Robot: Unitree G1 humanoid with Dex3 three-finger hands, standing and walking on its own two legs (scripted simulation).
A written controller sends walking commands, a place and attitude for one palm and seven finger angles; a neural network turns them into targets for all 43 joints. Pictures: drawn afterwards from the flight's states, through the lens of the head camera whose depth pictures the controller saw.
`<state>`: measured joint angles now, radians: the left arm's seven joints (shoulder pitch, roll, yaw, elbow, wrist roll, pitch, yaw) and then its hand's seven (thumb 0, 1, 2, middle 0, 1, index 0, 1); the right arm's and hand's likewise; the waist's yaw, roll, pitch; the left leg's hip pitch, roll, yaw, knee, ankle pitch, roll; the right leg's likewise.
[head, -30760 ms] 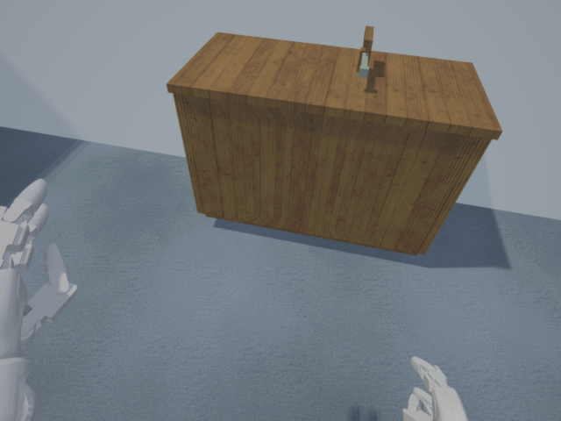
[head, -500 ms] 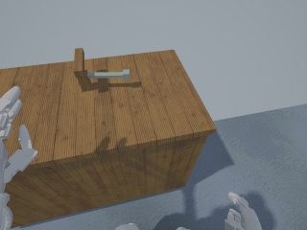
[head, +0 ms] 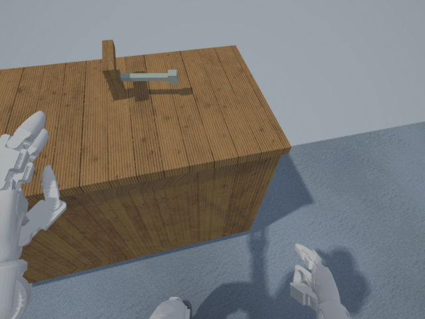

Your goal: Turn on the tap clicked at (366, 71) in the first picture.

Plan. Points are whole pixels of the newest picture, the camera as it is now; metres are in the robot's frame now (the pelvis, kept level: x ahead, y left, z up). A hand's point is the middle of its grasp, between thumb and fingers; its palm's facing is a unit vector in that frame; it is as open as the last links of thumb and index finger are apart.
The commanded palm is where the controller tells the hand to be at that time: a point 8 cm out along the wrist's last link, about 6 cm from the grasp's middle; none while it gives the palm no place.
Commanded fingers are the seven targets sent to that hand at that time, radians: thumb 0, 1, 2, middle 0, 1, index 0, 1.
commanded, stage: step back with the hand held close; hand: left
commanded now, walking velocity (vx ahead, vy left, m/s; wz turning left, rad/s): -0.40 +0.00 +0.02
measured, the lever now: (172, 76) +0.69 +0.18 +0.02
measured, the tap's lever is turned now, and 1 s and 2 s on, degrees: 79 79 79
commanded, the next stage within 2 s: stop stepping back and stand still in 0.04 s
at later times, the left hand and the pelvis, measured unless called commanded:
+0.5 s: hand out of the picture +0.08 +0.23 +0.16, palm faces +0.37 -0.87 -0.32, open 7.4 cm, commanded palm +0.04 +0.27 +0.18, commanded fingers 0.00 0.90 0.90 -0.20 -0.30 -0.20 -0.30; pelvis -0.13 -0.01 -0.01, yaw -1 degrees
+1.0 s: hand out of the picture +0.02 +0.22 +0.17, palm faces +0.44 -0.83 -0.35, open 7.4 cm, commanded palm -0.03 +0.26 +0.18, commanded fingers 0.00 0.90 0.90 -0.20 -0.30 -0.20 -0.30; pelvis -0.18 -0.03 +0.00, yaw +2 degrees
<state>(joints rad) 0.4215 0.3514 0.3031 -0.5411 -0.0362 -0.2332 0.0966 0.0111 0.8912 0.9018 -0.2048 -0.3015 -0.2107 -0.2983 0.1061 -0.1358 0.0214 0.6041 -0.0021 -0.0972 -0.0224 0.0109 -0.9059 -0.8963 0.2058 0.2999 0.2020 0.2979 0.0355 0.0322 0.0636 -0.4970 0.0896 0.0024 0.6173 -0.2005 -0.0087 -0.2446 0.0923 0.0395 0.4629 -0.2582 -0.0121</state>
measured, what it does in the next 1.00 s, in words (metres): walks backwards: left foot, then left foot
